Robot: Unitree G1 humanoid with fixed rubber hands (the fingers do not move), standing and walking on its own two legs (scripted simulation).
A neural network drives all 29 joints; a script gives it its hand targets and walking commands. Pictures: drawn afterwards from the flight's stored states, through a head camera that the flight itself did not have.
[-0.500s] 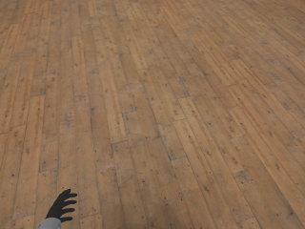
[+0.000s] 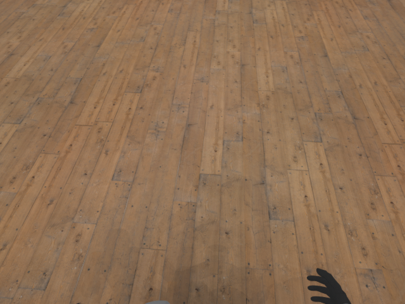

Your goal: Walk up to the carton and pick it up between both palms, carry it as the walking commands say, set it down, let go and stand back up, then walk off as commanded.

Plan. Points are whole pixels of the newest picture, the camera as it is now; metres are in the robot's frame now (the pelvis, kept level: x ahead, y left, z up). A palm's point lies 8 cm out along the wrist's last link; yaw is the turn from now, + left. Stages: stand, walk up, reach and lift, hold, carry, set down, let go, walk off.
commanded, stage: walk up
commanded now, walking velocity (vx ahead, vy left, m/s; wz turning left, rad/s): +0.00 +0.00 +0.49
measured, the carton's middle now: out of the picture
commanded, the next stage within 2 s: none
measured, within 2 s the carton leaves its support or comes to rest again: neither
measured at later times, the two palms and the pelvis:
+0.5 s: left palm out of the picture +0.07 +0.28 -0.11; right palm out of the picture +0.08 -0.27 -0.10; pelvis -0.02 +0.00 +0.01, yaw +13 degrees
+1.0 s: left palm out of the picture -0.16 +0.20 -0.10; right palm (293, 257) +0.23 -0.19 -0.11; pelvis -0.02 -0.05 +0.01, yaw +29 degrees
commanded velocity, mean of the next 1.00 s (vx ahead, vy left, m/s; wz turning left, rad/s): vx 0.06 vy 0.01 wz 0.49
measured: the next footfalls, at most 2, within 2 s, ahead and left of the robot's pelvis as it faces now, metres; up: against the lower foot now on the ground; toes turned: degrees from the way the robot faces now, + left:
left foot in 0.04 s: +0.02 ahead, +0.12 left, +0.00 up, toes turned +6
right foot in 0.60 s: +0.05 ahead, -0.14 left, +0.00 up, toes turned +14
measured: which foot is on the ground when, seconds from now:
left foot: up 0.00-0.02, down 0.04-0.60, up 0.62-1.00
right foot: down 0.00-0.04, up 0.06-0.58, down 0.60-1.00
